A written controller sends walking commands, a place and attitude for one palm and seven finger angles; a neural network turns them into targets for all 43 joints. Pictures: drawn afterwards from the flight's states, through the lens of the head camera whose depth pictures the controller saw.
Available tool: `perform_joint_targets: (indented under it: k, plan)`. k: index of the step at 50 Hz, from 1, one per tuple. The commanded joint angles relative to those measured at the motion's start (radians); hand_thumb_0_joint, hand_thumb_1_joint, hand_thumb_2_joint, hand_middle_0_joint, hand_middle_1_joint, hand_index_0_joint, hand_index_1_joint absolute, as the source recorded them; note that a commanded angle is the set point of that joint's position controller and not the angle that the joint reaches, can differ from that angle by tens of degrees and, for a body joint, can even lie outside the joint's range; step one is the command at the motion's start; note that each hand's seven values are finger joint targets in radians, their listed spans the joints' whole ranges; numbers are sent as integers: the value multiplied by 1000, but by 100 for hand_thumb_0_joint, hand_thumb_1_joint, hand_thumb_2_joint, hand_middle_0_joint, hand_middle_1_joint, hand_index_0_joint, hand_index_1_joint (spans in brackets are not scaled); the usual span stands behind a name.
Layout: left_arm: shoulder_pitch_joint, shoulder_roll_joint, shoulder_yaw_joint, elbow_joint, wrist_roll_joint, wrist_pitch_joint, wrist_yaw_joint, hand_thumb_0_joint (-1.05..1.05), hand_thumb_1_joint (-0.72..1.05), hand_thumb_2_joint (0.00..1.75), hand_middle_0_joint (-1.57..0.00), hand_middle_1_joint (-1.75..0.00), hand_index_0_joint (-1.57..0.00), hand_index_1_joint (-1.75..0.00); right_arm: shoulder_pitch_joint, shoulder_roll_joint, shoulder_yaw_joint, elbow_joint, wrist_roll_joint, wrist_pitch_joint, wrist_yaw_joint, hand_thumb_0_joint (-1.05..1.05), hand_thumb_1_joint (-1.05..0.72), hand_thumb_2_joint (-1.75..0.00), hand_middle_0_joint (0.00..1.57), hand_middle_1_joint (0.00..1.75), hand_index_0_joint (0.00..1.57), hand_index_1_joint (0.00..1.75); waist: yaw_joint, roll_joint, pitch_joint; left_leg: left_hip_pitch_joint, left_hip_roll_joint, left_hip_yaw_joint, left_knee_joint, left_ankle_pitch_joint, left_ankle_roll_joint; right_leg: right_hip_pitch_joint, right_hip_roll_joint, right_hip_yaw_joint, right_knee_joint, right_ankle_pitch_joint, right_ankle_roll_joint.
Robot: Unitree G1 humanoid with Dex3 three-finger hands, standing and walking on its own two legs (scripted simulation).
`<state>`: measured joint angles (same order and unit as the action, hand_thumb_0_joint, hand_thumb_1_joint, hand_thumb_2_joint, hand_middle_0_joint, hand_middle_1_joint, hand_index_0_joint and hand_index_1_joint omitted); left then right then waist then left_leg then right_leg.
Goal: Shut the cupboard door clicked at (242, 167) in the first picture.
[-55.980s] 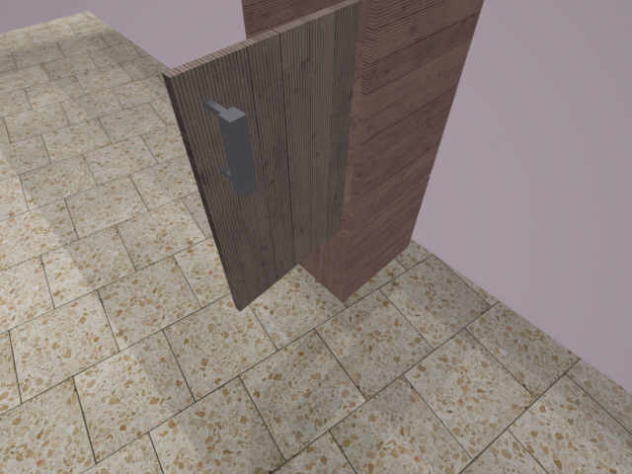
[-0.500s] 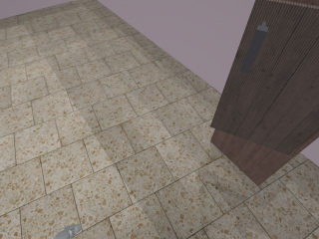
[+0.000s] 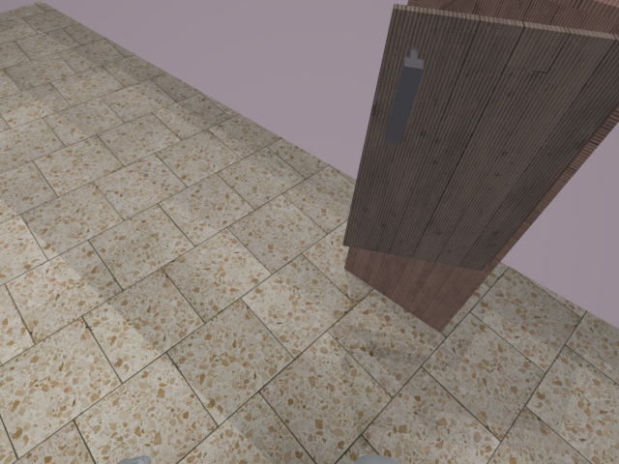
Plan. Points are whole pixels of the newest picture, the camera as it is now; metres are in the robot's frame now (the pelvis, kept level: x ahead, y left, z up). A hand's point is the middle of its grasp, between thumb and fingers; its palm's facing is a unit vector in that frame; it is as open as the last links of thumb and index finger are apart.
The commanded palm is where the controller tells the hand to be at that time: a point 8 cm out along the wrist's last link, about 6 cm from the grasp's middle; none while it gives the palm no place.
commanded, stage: turn to face it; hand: left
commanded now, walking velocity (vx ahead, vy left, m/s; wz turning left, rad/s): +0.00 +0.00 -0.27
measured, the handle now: (402, 95) +0.64 -0.10 +0.13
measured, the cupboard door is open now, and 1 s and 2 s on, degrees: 27 27 27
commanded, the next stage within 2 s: take the last steps up to it in 0.14 s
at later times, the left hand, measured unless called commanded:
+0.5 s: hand out of the picture +0.12 +0.16 -0.18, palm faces -0.14 -0.98 -0.17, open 7.4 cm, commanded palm none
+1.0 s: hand (300, 375) +0.27 +0.03 -0.17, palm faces -0.22 -0.96 -0.20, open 7.3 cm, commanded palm none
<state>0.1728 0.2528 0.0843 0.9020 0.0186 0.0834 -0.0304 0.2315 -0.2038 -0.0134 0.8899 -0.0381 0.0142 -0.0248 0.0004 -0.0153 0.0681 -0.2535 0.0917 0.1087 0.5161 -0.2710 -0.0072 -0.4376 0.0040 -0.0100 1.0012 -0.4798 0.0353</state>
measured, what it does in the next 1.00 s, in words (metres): walks ahead: right foot, then left foot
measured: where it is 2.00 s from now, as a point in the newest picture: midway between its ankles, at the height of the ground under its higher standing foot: outside the picture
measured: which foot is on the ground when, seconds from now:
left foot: down 0.00-0.14, up 0.16-0.42, down 0.44-0.80, up 0.82-1.00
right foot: up 0.00-0.12, down 0.14-0.44, up 0.46-0.78, down 0.80-1.00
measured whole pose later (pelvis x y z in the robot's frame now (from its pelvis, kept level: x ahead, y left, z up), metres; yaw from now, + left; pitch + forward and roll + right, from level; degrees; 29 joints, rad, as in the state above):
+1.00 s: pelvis +0.16 -0.13 +0.00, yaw -13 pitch +2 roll -1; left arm 0.17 0.17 0.04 1.00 0.02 0.00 0.01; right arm 0.26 -0.21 -0.05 1.03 -0.02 0.02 -0.02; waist -0.04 0.02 0.06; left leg -0.45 0.08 0.09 0.98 -0.44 -0.03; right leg -0.25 0.01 -0.12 0.45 -0.23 -0.05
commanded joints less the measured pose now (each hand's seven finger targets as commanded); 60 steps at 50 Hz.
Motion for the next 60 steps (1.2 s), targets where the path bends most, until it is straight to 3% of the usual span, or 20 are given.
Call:
perform_joint_targets:
  k: [1,5,7,8,13,17,20,21,22,23,29,36,38,39,40,41,47,52,55,60]
  plan:
    - [-43,31,-1,-86,0,-38,2,0,90,90,-20,-30,-20,-30,83,-210,-63,-19,2,-17,-17,0,-90,-90,20,30,20,30,-44,214,-112,161,232,-118,-112,571,143,43,3,-56,-194,11,-7]
    - [76,60,10,-42,1,-50,10,0,90,90,-20,-30,-20,-30,34,-211,-72,-12,15,-6,-8,0,-90,-90,20,30,20,30,20,162,-118,12,190,-63,0,332,64,314,-3,-48,-559,304,-36]
    - [141,221,38,-18,13,-68,31,0,90,90,-20,-30,-20,-30,-16,-93,-51,-59,27,-1,4,0,-90,-90,20,30,20,30,56,-248,-82,-308,-32,54,344,-326,-51,434,-376,389,-721,584,-202]
    - [159,233,31,-18,4,-66,35,0,90,90,-20,-30,-20,-30,-53,-107,-47,-65,25,14,-1,0,-90,-90,20,30,20,30,77,-164,-79,-300,-21,-73,474,-348,-42,341,-399,388,-716,567,-265]
    - [7,122,10,-30,7,-74,50,0,90,90,-20,-30,-20,-30,23,-89,-47,14,21,13,6,0,-90,-90,20,30,20,30,-18,-140,-100,-248,-17,-73,502,-159,-57,300,-233,178,-669,599,-223]
    - [25,135,19,-9,11,-70,37,0,90,90,-20,-30,-20,-30,14,-78,-45,4,16,1,9,0,-90,-90,20,30,20,30,-2,-153,-58,-154,-29,-29,257,-155,-51,239,-213,229,-721,252,-231]
    - [-2,113,18,1,-2,-66,23,0,90,90,-20,-30,-20,-30,131,-90,-43,45,11,-27,-1,0,-90,-90,20,30,20,30,-66,-96,-50,125,-45,4,-61,-2,-41,72,-139,203,-630,63,-172]
    - [15,58,7,-8,-6,-64,15,0,90,90,-20,-30,-20,-30,193,-153,-56,63,3,-36,-8,0,-90,-90,20,30,20,30,-84,101,-63,241,83,-192,-180,-134,2,-72,-50,140,-462,-26,-119]
    - [10,5,-5,-41,-9,-62,6,0,90,90,-20,-30,-20,-30,273,-266,-79,72,-16,-42,-17,0,-90,-90,20,30,20,30,-114,349,-57,295,364,-547,-313,-306,116,-242,60,-16,-178,-119,-60]
    - [-81,46,7,-88,3,-68,-6,0,90,90,-20,-30,-20,-30,294,-298,-87,61,-11,-40,-30,0,-90,-90,20,30,20,30,-132,195,-23,198,450,-628,-373,-368,194,-258,-10,47,-19,-96,-61]
    - [-41,6,-1,-13,6,-61,-27,0,90,90,-20,-30,-20,-30,202,-177,-47,77,-5,-71,-28,0,-90,-90,20,30,20,30,-45,169,-28,220,264,-149,-241,434,111,-203,-61,7,25,146,-18]
    - [-78,13,-3,-10,7,-62,-34,0,90,90,-20,-30,-20,-30,173,-199,-70,112,-4,-49,-15,0,-90,-90,20,30,20,30,-46,211,25,50,256,-51,-208,234,89,71,-19,-104,-333,210,-39]
    - [51,40,9,33,9,-71,-31,0,90,90,-20,-30,-20,-30,138,-211,-74,113,3,-44,-13,0,-90,-90,20,30,20,30,24,159,-41,4,211,-6,-56,263,51,286,21,-128,-482,286,-56]
    - [176,103,24,72,12,-83,-22,0,90,90,-20,-30,-20,-30,125,-185,-68,107,15,-46,-5,0,-90,-90,20,30,20,30,87,32,-99,-135,141,62,143,214,14,510,-42,-38,-568,268,-91]
    - [313,218,50,112,17,-98,-2,0,90,90,-20,-30,-20,-30,96,-85,-45,70,31,-49,1,0,-90,-90,20,30,20,30,139,-307,-174,-357,-32,126,471,-281,-30,660,-322,332,-693,287,-208]
    - [305,227,43,106,-2,-88,12,0,90,90,-20,-30,-20,-30,54,-94,-44,37,31,-36,-5,0,-90,-90,20,30,20,30,131,-221,-144,-364,-22,-18,633,-429,-11,522,-403,408,-781,277,-271]
    - [8,42,-16,47,7,-109,50,0,90,90,-20,-30,-20,-30,129,-14,-26,105,14,-12,6,0,-90,-90,20,30,20,30,-45,-38,-90,-178,17,-58,492,-151,-25,200,-265,92,-734,557,-246]
    - [40,38,-28,93,-5,-115,63,0,90,90,-20,-30,-20,-30,113,2,-5,122,29,-11,1,0,-90,-90,20,30,20,30,-33,-45,-133,-3,-37,-59,22,61,-30,295,-226,68,-603,866,-191]
    - [99,22,-29,88,-11,-91,79,0,90,90,-20,-30,-20,-30,65,-111,-30,98,20,-11,-10,0,-90,-90,20,30,20,30,-4,51,-123,114,118,-163,-26,661,62,231,-139,28,-539,599,-69]
    - [108,36,-18,57,-6,-64,77,0,90,90,-20,-30,-20,-30,3,-152,-50,51,22,6,-25,0,-90,-90,20,30,20,30,4,182,-145,173,207,-239,-67,969,161,184,-52,-15,-357,171,-39]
